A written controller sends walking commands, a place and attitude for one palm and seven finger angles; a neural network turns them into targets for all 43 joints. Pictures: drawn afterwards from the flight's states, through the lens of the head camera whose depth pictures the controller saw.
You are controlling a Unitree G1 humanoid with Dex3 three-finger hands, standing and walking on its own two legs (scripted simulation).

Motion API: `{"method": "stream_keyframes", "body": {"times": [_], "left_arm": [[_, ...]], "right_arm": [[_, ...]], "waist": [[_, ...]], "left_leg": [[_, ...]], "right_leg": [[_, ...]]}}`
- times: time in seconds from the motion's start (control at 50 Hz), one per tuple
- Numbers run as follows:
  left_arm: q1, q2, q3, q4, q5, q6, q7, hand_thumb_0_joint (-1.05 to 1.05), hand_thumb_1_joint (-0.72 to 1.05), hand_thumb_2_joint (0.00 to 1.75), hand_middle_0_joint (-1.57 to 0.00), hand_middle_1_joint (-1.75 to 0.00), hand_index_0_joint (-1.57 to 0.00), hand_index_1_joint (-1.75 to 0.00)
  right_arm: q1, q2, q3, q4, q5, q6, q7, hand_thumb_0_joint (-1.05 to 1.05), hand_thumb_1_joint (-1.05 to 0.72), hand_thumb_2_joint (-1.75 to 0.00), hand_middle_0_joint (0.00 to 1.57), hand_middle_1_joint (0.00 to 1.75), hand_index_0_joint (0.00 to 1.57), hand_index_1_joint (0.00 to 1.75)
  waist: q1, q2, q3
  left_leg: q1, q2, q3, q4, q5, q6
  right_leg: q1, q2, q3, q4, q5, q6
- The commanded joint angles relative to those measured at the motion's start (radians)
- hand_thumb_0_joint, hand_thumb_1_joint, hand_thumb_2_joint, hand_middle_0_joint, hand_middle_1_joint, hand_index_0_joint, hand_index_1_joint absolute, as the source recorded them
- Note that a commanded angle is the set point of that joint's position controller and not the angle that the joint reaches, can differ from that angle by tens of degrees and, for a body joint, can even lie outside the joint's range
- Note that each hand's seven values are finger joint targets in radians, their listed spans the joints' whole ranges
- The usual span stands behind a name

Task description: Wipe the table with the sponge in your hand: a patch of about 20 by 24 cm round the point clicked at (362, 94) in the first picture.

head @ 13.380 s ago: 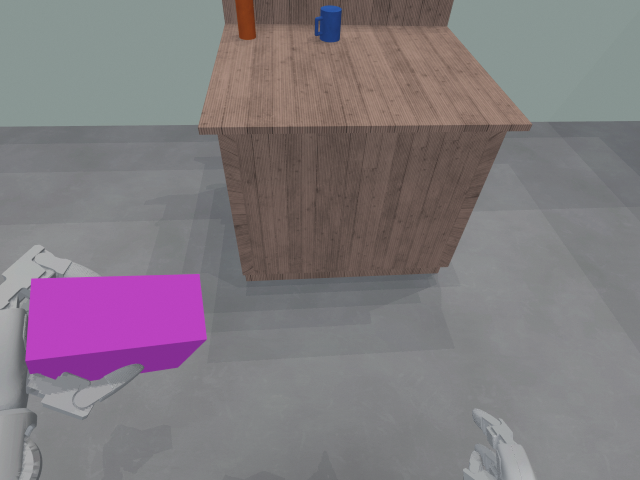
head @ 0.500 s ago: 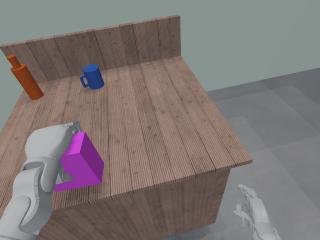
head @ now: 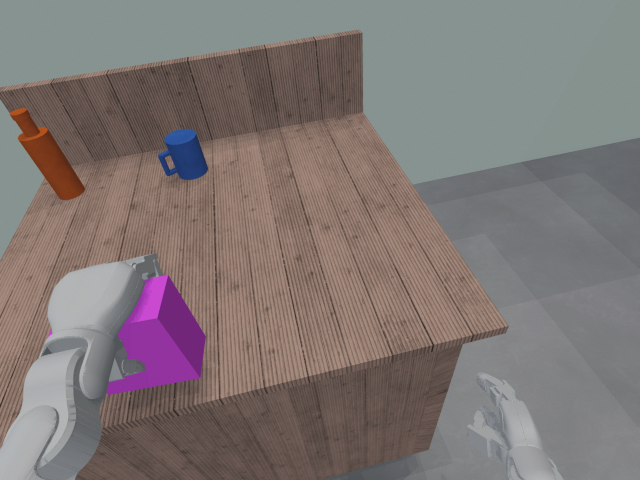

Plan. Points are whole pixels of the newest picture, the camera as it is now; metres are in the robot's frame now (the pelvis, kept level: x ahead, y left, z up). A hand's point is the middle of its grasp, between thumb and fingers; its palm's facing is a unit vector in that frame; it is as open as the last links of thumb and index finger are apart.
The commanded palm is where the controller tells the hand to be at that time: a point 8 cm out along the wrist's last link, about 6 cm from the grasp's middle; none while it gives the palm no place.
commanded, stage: move the sponge above the wiping area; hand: left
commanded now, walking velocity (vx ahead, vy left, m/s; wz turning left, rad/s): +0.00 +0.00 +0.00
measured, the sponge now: (145, 347) +0.23 +0.28 +0.06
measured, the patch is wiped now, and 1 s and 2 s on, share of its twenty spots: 0.00 0.00 0.00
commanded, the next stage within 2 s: lower the sponge onto the table in 1.52 s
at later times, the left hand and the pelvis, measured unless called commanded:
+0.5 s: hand (132, 315) +0.25 +0.29 +0.10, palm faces +0.03 -0.07 -1.00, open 10.6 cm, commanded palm +0.22 +0.28 +0.17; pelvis +0.00 +0.00 +0.00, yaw +0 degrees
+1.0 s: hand (140, 310) +0.26 +0.29 +0.09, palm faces +0.00 -0.06 -1.00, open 10.6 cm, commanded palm +0.24 +0.29 +0.15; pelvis +0.00 +0.00 +0.00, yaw +0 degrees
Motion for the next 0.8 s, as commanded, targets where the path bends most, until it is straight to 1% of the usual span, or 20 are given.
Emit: {"method": "stream_keyframes", "body": {"times": [0.0,0.02,0.1,0.14,0.2,0.22,0.3,0.32,0.38,0.4,0.42,0.5,0.52,0.56,0.6,0.62,0.66,0.7,0.72,0.78], "left_arm": [[-0.298,0.292,0.23,-0.14,0.036,0.015,0.068,0.0,0.1,1.3,-1.2,-1.6,-1.2,-1.6],[-0.304,0.24,0.181,-0.142,0.03,0.016,0.062,0.0,0.1,1.3,-1.2,-1.6,-1.2,-1.6],[-0.299,0.258,0.192,-0.154,0.032,0.007,0.053,0.0,0.1,1.3,-1.2,-1.6,-1.2,-1.6],[-0.296,0.212,0.148,-0.152,0.029,-0.006,0.043,0.0,0.1,1.3,-1.2,-1.6,-1.2,-1.6],[-0.278,0.259,0.196,-0.134,0.034,-0.006,0.045,0.0,0.1,1.3,-1.2,-1.6,-1.2,-1.6],[-0.303,0.219,0.157,-0.142,0.037,-0.01,0.044,0.0,0.1,1.3,-1.2,-1.6,-1.2,-1.6],[-0.298,0.261,0.204,-0.153,0.049,-0.017,0.068,0.0,0.1,1.3,-1.2,-1.6,-1.2,-1.6],[-0.314,0.207,0.156,-0.146,0.044,-0.018,0.07,0.0,0.1,1.3,-1.2,-1.6,-1.2,-1.6],[-0.305,0.235,0.18,-0.113,0.051,-0.015,0.084,0.0,0.1,1.3,-1.2,-1.6,-1.2,-1.6],[-0.305,0.252,0.198,-0.124,0.052,-0.006,0.087,0.0,0.1,1.3,-1.2,-1.6,-1.2,-1.6],[-0.328,0.205,0.153,-0.117,0.051,-0.005,0.087,0.0,0.1,1.3,-1.2,-1.6,-1.2,-1.6],[-0.315,0.234,0.176,-0.116,0.056,0.001,0.088,0.0,0.1,1.3,-1.2,-1.6,-1.2,-1.6],[-0.319,0.176,0.122,-0.117,0.052,0.0,0.084,0.0,0.1,1.3,-1.2,-1.6,-1.2,-1.6],[-0.317,0.197,0.136,-0.079,0.054,0.0,0.082,0.0,0.1,1.3,-1.2,-1.6,-1.2,-1.6],[-0.332,0.245,0.181,-0.08,0.061,0.002,0.085,0.0,0.1,1.3,-1.2,-1.6,-1.2,-1.6],[-0.33,0.191,0.133,-0.076,0.055,0.001,0.081,0.0,0.1,1.3,-1.2,-1.6,-1.2,-1.6],[-0.361,0.2,0.132,-0.05,0.065,-0.005,0.081,0.0,0.1,1.3,-1.2,-1.6,-1.2,-1.6],[-0.378,0.208,0.138,-0.08,0.07,-0.011,0.086,0.0,0.1,1.3,-1.2,-1.6,-1.2,-1.6],[-0.393,0.161,0.093,-0.068,0.066,-0.013,0.085,0.0,0.1,1.3,-1.2,-1.6,-1.2,-1.6],[-0.417,0.199,0.121,-0.021,0.08,-0.022,0.094,0.0,0.1,1.3,-1.2,-1.6,-1.2,-1.6]], "right_arm": [[-0.216,-0.092,-0.026,-0.167,0.001,-0.054,-0.011,0.0,-0.9,-0.9,0.2,0.3,0.2,0.3],[-0.206,-0.089,-0.026,-0.176,-0.001,-0.055,-0.011,0.0,-0.9,-0.9,0.2,0.3,0.2,0.3],[-0.221,-0.086,-0.024,-0.177,0.001,-0.059,-0.013,0.0,-0.9,-0.9,0.2,0.3,0.2,0.3],[-0.2,-0.084,-0.027,-0.177,0.002,-0.062,-0.009,0.0,-0.9,-0.9,0.2,0.3,0.2,0.3],[-0.207,-0.091,-0.029,-0.174,0.001,-0.059,-0.011,0.0,-0.9,-0.9,0.2,0.3,0.2,0.3],[-0.192,-0.091,-0.029,-0.181,-0.003,-0.06,-0.011,0.0,-0.9,-0.9,0.2,0.3,0.2,0.3],[-0.205,-0.089,-0.031,-0.178,-0.001,-0.058,-0.007,0.0,-0.9,-0.9,0.2,0.3,0.2,0.3],[-0.19,-0.086,-0.033,-0.182,-0.003,-0.059,-0.008,0.0,-0.9,-0.9,0.2,0.3,0.2,0.3],[-0.181,-0.094,-0.042,-0.167,0.0,-0.054,-0.006,0.0,-0.9,-0.9,0.2,0.3,0.2,0.3],[-0.207,-0.092,-0.034,-0.172,0.0,-0.056,-0.007,0.0,-0.9,-0.9,0.2,0.3,0.2,0.3],[-0.191,-0.089,-0.036,-0.173,0.0,-0.057,-0.007,0.0,-0.9,-0.9,0.2,0.3,0.2,0.3],[-0.211,-0.092,-0.036,-0.171,0.002,-0.056,-0.006,0.0,-0.9,-0.9,0.2,0.3,0.2,0.3],[-0.195,-0.088,-0.037,-0.178,0.001,-0.059,-0.005,0.0,-0.9,-0.9,0.2,0.3,0.2,0.3],[-0.184,-0.096,-0.04,-0.166,0.0,-0.054,-0.006,0.0,-0.9,-0.9,0.2,0.3,0.2,0.3],[-0.206,-0.096,-0.035,-0.165,0.003,-0.052,-0.008,0.0,-0.9,-0.9,0.2,0.3,0.2,0.3],[-0.191,-0.092,-0.037,-0.174,0.002,-0.054,-0.01,0.0,-0.9,-0.9,0.2,0.3,0.2,0.3],[-0.185,-0.096,-0.04,-0.162,0.002,-0.051,-0.01,0.0,-0.9,-0.9,0.2,0.3,0.2,0.3],[-0.206,-0.089,-0.035,-0.168,0.004,-0.055,-0.011,0.0,-0.9,-0.9,0.2,0.3,0.2,0.3],[-0.188,-0.086,-0.036,-0.17,0.004,-0.059,-0.013,0.0,-0.9,-0.9,0.2,0.3,0.2,0.3],[-0.174,-0.095,-0.045,-0.155,0.004,-0.056,-0.016,0.0,-0.9,-0.9,0.2,0.3,0.2,0.3]], "waist": [[-0.009,-0.024,-0.157],[-0.01,-0.033,-0.183],[-0.012,-0.009,-0.2],[-0.024,-0.035,-0.203],[-0.015,-0.037,-0.18],[-0.019,-0.037,-0.205],[-0.007,-0.016,-0.206],[-0.015,-0.027,-0.21],[-0.014,-0.037,-0.209],[-0.005,-0.007,-0.195],[-0.017,-0.018,-0.216],[-0.01,-0.028,-0.209],[-0.018,-0.028,-0.217],[-0.023,-0.058,-0.201],[-0.014,-0.04,-0.186],[-0.019,-0.043,-0.203],[-0.026,-0.048,-0.19],[-0.019,-0.007,-0.197],[-0.029,-0.009,-0.209],[-0.03,-0.057,-0.217]], "left_leg": [[0.08,-0.059,0.023,-0.047,0.114,0.061],[0.079,-0.061,0.035,-0.041,0.129,0.065],[0.101,-0.064,0.024,-0.04,0.137,0.065],[0.095,-0.06,0.025,-0.039,0.149,0.065],[0.091,-0.059,0.02,-0.041,0.133,0.065],[0.092,-0.059,0.033,-0.034,0.148,0.069],[0.099,-0.059,0.017,-0.041,0.153,0.063],[0.096,-0.056,0.031,-0.037,0.155,0.067],[0.091,-0.057,0.025,-0.037,0.158,0.062],[0.091,-0.06,0.019,-0.043,0.146,0.061],[0.093,-0.057,0.033,-0.038,0.152,0.065],[0.096,-0.061,0.019,-0.042,0.144,0.062],[0.095,-0.058,0.033,-0.036,0.153,0.068],[0.087,-0.057,0.028,-0.041,0.139,0.066],[0.088,-0.06,0.02,-0.044,0.124,0.063],[0.083,-0.06,0.033,-0.039,0.126,0.068],[0.085,-0.059,0.028,-0.041,0.126,0.065],[0.099,-0.063,0.022,-0.044,0.115,0.063],[0.095,-0.06,0.032,-0.04,0.115,0.068],[0.099,-0.061,0.029,-0.036,0.12,0.066]], "right_leg": [[-0.036,0.044,0.051,-0.11,0.082,-0.06],[-0.017,0.034,0.01,-0.1,0.108,-0.053],[-0.019,0.042,0.04,-0.1,0.116,-0.057],[-0.016,0.034,0.006,-0.094,0.129,-0.049],[-0.029,0.043,0.035,-0.103,0.112,-0.056],[-0.016,0.035,0.0,-0.093,0.14,-0.051],[-0.017,0.044,0.034,-0.094,0.126,-0.061],[-0.014,0.037,-0.005,-0.089,0.137,-0.054],[-0.015,0.034,0.008,-0.092,0.141,-0.053],[-0.019,0.044,0.032,-0.096,0.12,-0.061],[-0.014,0.037,-0.003,-0.088,0.137,-0.055],[-0.018,0.045,0.031,-0.094,0.123,-0.06],[-0.015,0.037,-0.006,-0.086,0.142,-0.054],[-0.024,0.036,-0.001,-0.095,0.132,-0.051],[-0.032,0.045,0.035,-0.1,0.108,-0.06],[-0.021,0.037,-0.003,-0.094,0.115,-0.053],[-0.037,0.037,0.001,-0.1,0.115,-0.052],[-0.042,0.045,0.026,-0.1,0.095,-0.06],[-0.04,0.039,-0.009,-0.095,0.102,-0.055],[-0.044,0.038,0.007,-0.1,0.111,-0.053]]}}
